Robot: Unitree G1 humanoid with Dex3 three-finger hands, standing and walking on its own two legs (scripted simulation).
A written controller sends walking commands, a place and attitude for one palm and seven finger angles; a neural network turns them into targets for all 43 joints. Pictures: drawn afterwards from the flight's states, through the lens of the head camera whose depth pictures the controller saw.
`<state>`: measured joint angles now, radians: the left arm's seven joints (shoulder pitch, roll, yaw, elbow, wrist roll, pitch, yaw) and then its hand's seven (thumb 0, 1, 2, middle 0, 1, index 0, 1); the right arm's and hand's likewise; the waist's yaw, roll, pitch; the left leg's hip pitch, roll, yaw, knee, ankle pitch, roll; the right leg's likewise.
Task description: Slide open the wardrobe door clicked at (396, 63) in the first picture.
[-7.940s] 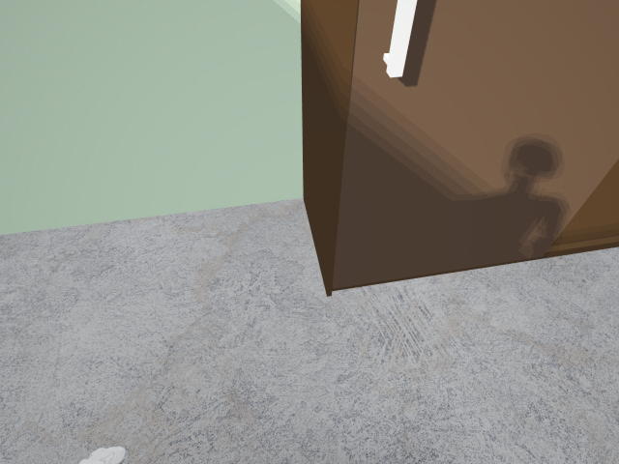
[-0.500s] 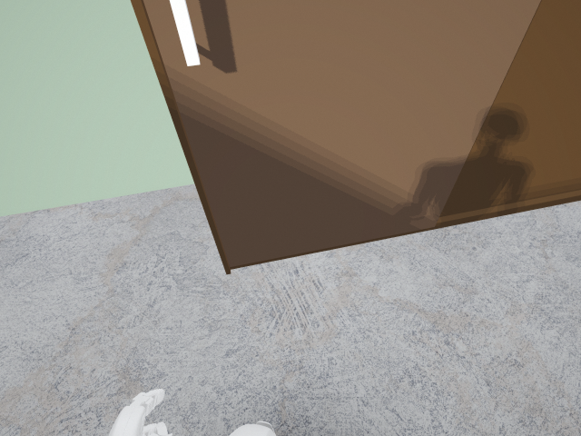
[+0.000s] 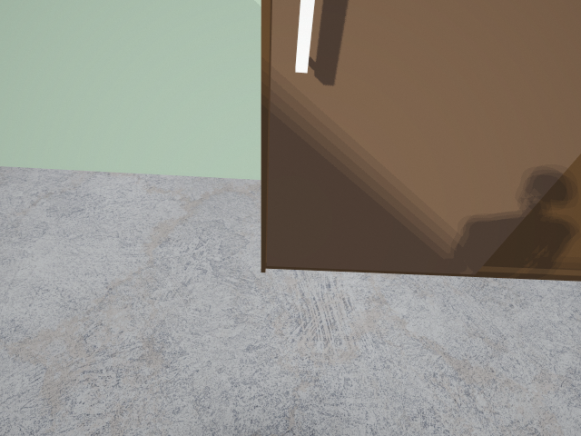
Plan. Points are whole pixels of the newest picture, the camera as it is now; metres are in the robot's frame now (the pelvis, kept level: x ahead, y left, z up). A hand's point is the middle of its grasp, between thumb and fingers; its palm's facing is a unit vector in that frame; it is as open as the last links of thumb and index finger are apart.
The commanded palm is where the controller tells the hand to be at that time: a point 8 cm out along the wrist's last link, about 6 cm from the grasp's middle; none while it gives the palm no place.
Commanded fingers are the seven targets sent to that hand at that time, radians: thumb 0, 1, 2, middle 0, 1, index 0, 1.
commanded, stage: take the last steps up to it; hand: left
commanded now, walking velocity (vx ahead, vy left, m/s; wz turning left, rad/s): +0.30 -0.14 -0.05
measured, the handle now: (306, 9) +0.80 +0.05 +0.23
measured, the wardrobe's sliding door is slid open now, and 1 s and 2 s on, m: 0.00 0.00 0.00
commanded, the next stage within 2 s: come to a stop and stand still in 0.92 s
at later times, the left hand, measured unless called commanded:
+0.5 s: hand out of the picture +0.07 +0.09 -0.17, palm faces +0.08 -0.99 -0.15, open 7.4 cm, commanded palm none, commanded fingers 0.00 0.90 0.90 -0.20 -0.30 -0.20 -0.30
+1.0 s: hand (229, 329) +0.32 +0.13 -0.17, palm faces +0.03 -0.98 -0.20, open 7.4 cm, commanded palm none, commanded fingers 0.00 0.90 0.90 -0.20 -0.30 -0.20 -0.30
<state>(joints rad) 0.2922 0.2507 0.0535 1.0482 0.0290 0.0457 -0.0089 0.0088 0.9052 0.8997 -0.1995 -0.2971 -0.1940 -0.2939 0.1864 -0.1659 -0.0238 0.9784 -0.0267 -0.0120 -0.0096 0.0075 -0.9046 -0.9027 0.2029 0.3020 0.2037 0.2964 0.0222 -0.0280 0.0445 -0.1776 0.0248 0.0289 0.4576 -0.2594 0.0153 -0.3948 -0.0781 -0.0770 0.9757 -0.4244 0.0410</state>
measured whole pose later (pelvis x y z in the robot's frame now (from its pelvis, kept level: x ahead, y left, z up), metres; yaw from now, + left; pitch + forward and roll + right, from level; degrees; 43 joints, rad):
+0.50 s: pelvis +0.10 -0.06 +0.00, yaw +1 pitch -1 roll -1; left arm 0.37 0.10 0.03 1.12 0.03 -0.05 0.01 0.00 0.90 0.90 -0.20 -0.30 -0.20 -0.29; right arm 0.27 -0.19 -0.07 1.07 -0.03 0.01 0.01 0.01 -0.91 -0.90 0.20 0.30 0.20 0.30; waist 0.00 0.03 0.01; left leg -0.52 0.11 0.08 0.98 -0.27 -0.01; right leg -0.07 0.02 -0.14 0.36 -0.26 -0.05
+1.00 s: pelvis +0.26 -0.06 +0.00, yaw +0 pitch -1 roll +0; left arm 0.21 0.19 0.07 1.03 0.03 -0.01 -0.01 0.00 0.91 0.90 -0.20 -0.30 -0.19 -0.29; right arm 0.28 -0.16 -0.06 1.07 -0.03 -0.04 -0.02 -0.01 -0.93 -0.90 0.20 0.30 0.20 0.30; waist -0.01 -0.01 0.03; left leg -0.16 0.06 0.16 0.41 -0.23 0.01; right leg -0.46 -0.12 -0.07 0.78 -0.26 0.02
